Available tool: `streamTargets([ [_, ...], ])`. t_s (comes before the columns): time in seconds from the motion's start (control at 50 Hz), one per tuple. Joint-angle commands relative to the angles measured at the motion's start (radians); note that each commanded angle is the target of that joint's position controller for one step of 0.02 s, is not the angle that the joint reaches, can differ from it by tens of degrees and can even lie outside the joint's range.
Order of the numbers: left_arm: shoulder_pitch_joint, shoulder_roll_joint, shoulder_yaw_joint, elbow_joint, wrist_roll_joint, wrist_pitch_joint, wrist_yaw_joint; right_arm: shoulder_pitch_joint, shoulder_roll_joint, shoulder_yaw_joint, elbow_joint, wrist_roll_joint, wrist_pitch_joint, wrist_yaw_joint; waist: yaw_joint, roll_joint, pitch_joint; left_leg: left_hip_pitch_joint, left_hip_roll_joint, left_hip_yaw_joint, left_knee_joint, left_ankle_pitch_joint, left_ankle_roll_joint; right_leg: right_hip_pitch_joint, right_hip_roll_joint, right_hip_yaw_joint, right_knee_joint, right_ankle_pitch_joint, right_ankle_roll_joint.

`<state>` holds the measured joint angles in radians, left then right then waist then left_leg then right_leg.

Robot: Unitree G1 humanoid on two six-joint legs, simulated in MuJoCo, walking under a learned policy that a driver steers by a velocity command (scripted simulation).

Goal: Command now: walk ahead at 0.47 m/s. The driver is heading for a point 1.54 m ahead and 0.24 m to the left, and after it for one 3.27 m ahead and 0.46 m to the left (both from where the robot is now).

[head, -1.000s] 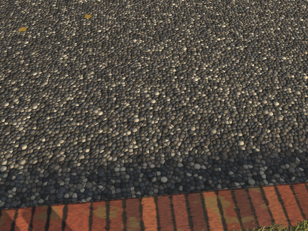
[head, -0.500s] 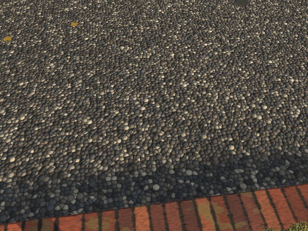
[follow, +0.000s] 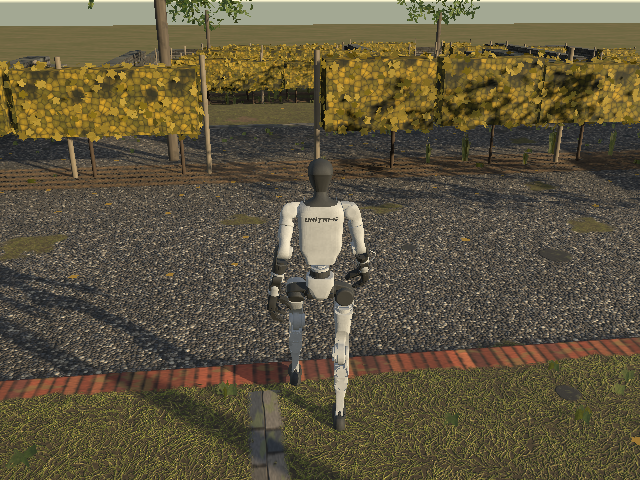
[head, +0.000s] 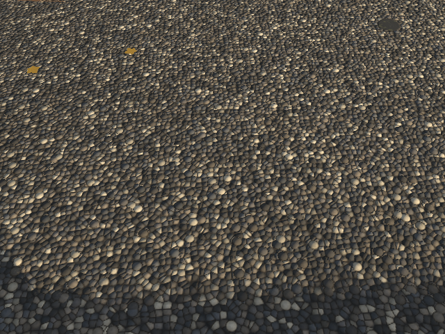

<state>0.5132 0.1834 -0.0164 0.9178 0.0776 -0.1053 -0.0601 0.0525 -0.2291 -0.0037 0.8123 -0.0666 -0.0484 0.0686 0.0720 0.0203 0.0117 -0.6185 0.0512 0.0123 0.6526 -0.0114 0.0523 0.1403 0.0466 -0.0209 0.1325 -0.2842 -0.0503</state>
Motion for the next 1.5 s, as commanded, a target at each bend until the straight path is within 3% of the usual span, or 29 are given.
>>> streamTargets([
  [0.02,-0.004,0.17,0.045,-0.019,0.001,-0.006,-0.016,-0.128,-0.102,-0.024,-0.094,0.003,-0.007,-0.006,-0.038,-0.098,0.102,0.024,-0.029,-0.005,-0.086,0.039,0.018,-0.113,-0.291,0.108,-0.019,0.476,-0.187],
  [0.08,0.014,0.193,0.055,0.003,0.007,0.008,-0.005,-0.148,-0.119,-0.036,-0.102,0.019,-0.014,-0.021,-0.067,-0.099,0.063,0.177,-0.092,0.075,-0.132,0.0,0.058,-0.073,-0.279,0.063,0.069,0.716,-0.142],
  [0.12,0.01,0.191,0.053,-0.002,0.035,0.004,-0.016,0.121,-0.183,-0.063,-0.024,0.048,-0.032,-0.032,-0.17,-0.061,-0.102,0.667,-0.108,0.06,-0.014,0.07,0.128,-0.298,-0.182,-0.016,0.388,0.904,-0.052],
  [0.14,0.193,0.088,0.018,0.004,0.048,-0.007,-0.017,0.36,-0.2,-0.062,0.022,0.039,-0.032,-0.035,-0.172,0.113,-0.378,1.18,0.118,-0.256,-0.018,0.093,0.325,-0.616,-0.068,-0.012,0.73,0.486,0.031],
  [0.16,0.161,0.068,0.006,0.007,0.037,-0.011,-0.043,0.614,-0.186,-0.062,0.092,0.014,-0.03,-0.04,-0.267,0.16,-0.479,1.332,0.306,-0.66,-0.223,-0.112,0.438,-0.818,0.078,0.043,1.095,-0.308,0.048],
  [0.18,-0.088,0.135,0.042,-0.045,-0.013,-0.013,-0.045,0.651,-0.178,-0.067,0.143,-0.019,-0.054,-0.043,-0.306,0.082,-0.169,1.085,0.254,-0.637,-0.33,-0.323,0.296,-0.98,0.017,0.167,1.295,-0.27,-0.012],
  [0.2,-0.175,0.16,0.052,-0.07,-0.022,-0.021,-0.017,0.458,-0.183,-0.068,0.11,-0.001,-0.07,-0.047,-0.229,0.045,0.017,0.781,0.249,-0.523,-0.371,-0.361,0.245,-0.993,-0.072,0.155,1.292,-0.157,-0.034],
  [0.24,-0.184,0.081,0.02,-0.081,0.024,-0.017,0.023,0.282,-0.053,-0.024,0.08,0.015,-0.07,-0.058,-0.12,-0.024,-0.001,0.5,0.215,-0.361,-0.43,-0.167,0.243,-0.79,-0.164,0.157,1.148,-0.042,-0.052],
  [0.3,-0.176,0.066,0.011,-0.095,0.009,0.025,0.024,0.193,-0.027,-0.021,0.051,0.017,-0.096,-0.06,-0.046,0.006,0.019,0.317,0.157,-0.241,-0.529,-0.134,0.228,-0.701,-0.184,0.114,0.978,-0.064,-0.013],
  [0.44,-0.247,0.072,0.007,-0.139,0.029,0.062,-0.015,0.392,-0.059,-0.025,0.124,-0.037,-0.104,-0.019,-0.085,0.003,0.011,0.3,0.098,-0.092,-0.39,0.081,0.236,-0.749,-0.164,0.058,0.822,0.464,0.024],
  [0.52,-0.499,0.073,0.008,-0.212,0.012,0.037,0.012,0.707,-0.012,0.002,0.241,-0.03,-0.091,-0.066,-0.228,0.012,0.076,0.812,0.181,-0.239,-0.228,-0.046,0.229,-1.254,-0.207,0.141,0.546,0.613,0.051],
  [0.6,-0.555,0.063,-0.003,-0.23,0.013,0.038,-0.014,0.593,-0.022,0.017,0.183,-0.017,-0.064,-0.045,-0.197,0.012,0.102,0.29,0.054,-0.131,-0.172,-0.161,0.176,-0.692,-0.145,0.011,0.425,0.816,0.014],
  [0.7,-0.57,0.115,0.006,-0.192,0.01,0.059,0.002,0.667,-0.069,0.003,0.202,0.042,-0.055,-0.079,-0.223,-0.02,0.146,0.555,0.05,-0.186,0.049,-0.14,0.07,-0.661,-0.193,0.045,0.115,0.726,0.028],
  [0.72,-0.455,0.134,0.017,-0.132,0.003,0.056,0.013,0.67,-0.074,0.002,0.205,0.045,-0.04,-0.074,-0.18,-0.051,0.115,0.542,0.011,-0.158,0.168,-0.109,0.042,-0.51,-0.187,0.019,0.044,0.814,0.034],
  [0.74,-0.317,0.177,0.061,-0.09,-0.158,0.031,0.026,0.559,-0.063,-0.023,0.198,0.104,0.001,-0.095,-0.082,-0.087,0.045,0.409,-0.017,-0.118,0.462,-0.013,0.027,-0.295,-0.125,0.01,0.09,0.928,0.027],
  [0.76,-0.046,0.217,0.07,-0.002,-0.151,0.028,0.028,0.587,-0.036,-0.013,0.205,0.089,0.006,-0.098,0.017,-0.185,-0.127,0.188,-0.096,-0.035,0.773,-0.352,-0.036,0.068,-0.214,0.029,0.209,1.377,0.006],
  [0.78,0.106,0.249,0.072,0.062,-0.118,0.027,0.02,0.768,0.088,0.019,0.247,0.115,0.004,-0.092,0.021,-0.326,-0.407,-0.165,-0.182,-0.069,1.282,-0.99,-0.111,0.59,-0.447,0.169,0.585,1.821,-0.176],
  [0.8,0.09,0.226,0.071,0.062,-0.121,0.043,0.013,0.754,0.009,0.021,0.194,0.143,-0.02,-0.08,0.046,-0.284,-0.583,-0.288,-0.108,-0.201,1.35,-0.96,-0.122,0.663,-0.512,0.313,0.629,1.724,-0.29],
  [0.82,0.004,0.156,0.053,0.039,-0.096,0.068,0.024,0.625,-0.042,0.006,0.15,0.154,-0.027,-0.079,0.047,-0.197,-0.577,-0.319,-0.032,-0.202,1.314,-0.94,-0.13,0.549,-0.497,0.305,0.539,1.379,-0.309],
  [0.88,-0.316,0.148,0.031,-0.009,-0.072,0.071,0.055,0.417,0.042,0.02,0.078,0.112,0.044,-0.137,-0.103,0.048,-0.239,-0.109,0.07,-0.102,1.156,-0.664,-0.161,-0.253,-0.543,0.4,0.238,0.762,-0.327],
  [0.94,-0.413,0.187,0.041,-0.024,-0.045,0.034,0.053,0.422,0.02,-0.018,0.073,0.078,0.061,-0.16,-0.175,-0.029,-0.017,0.099,0.067,-0.13,0.668,-0.336,-0.142,-0.665,-0.338,0.148,0.14,0.632,-0.217],
  [0.98,-0.38,0.15,0.041,-0.005,-0.05,0.038,0.074,0.346,0.027,-0.023,0.074,0.071,0.041,-0.152,-0.145,-0.127,-0.052,0.252,0.035,-0.065,0.209,-0.162,-0.139,-0.626,-0.192,-0.002,0.166,0.636,-0.15],
  [1.04,-0.299,0.149,0.048,0.041,-0.07,0.051,0.076,0.306,0.013,-0.035,0.071,0.076,0.053,-0.135,-0.14,-0.18,-0.126,0.395,-0.012,-0.046,0.03,-0.046,-0.142,-0.543,-0.239,0.051,0.184,0.527,-0.157],
  [1.08,-0.276,0.097,0.04,0.057,-0.088,0.058,0.072,0.279,-0.03,-0.052,0.075,0.051,0.068,-0.125,-0.141,-0.119,-0.079,0.473,-0.01,-0.047,-0.1,0.006,-0.096,-0.582,-0.204,0.071,0.202,0.198,-0.084],
  [1.12,-0.137,0.062,0.04,0.084,-0.063,0.066,0.068,0.248,-0.131,-0.075,0.055,0.043,0.083,-0.12,-0.056,0.05,-0.021,0.538,0.109,-0.139,-0.142,0.106,-0.03,-0.668,-0.096,0.034,0.264,-0.194,0.032],
  [1.14,-0.092,0.052,0.041,0.086,-0.066,0.075,0.075,0.203,-0.122,-0.078,0.063,0.059,0.089,-0.113,-0.023,0.154,-0.016,0.425,0.112,-0.136,-0.187,-0.181,0.011,-0.583,-0.065,-0.007,0.265,-0.135,0.053],
  [1.18,-0.19,0.092,0.056,0.069,-0.07,0.102,0.1,0.128,-0.065,-0.072,0.054,0.063,0.079,-0.1,-0.049,0.131,0.087,0.214,0.048,-0.145,-0.296,-0.533,-0.012,-0.472,-0.055,-0.039,0.304,-0.058,0.074],
  [1.36,-0.139,0.07,0.067,0.12,-0.069,0.094,0.108,0.147,-0.042,-0.072,0.114,0.072,0.038,-0.09,-0.052,0.034,-0.052,0.406,0.028,-0.108,-0.177,0.033,0.001,-0.385,-0.093,-0.022,0.323,0.057,0.097],
  [1.5,-0.12,0.061,0.072,0.151,-0.076,0.108,0.117,0.149,-0.036,-0.079,0.155,0.076,0.043,-0.087,-0.051,-0.011,-0.026,0.422,0.007,-0.088,-0.169,0.109,0.01,-0.358,-0.1,-0.027,0.324,0.086,0.11],
])
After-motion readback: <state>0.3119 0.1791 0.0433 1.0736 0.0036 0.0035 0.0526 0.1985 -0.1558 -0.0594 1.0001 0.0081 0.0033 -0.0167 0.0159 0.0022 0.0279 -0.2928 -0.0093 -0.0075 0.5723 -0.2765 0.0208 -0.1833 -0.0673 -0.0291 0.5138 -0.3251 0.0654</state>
